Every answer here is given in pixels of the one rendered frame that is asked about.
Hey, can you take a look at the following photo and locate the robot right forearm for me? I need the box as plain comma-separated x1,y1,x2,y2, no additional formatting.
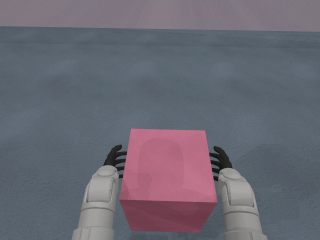
218,168,268,240

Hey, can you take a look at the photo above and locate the carton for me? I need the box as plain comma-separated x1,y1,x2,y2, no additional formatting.
119,128,218,233

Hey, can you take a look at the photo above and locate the robot right hand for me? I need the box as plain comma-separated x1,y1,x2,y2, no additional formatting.
209,146,233,181

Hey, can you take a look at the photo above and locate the robot left forearm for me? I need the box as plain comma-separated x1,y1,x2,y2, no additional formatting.
71,165,119,240

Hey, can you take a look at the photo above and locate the robot left hand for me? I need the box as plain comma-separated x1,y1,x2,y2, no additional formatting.
103,144,127,179

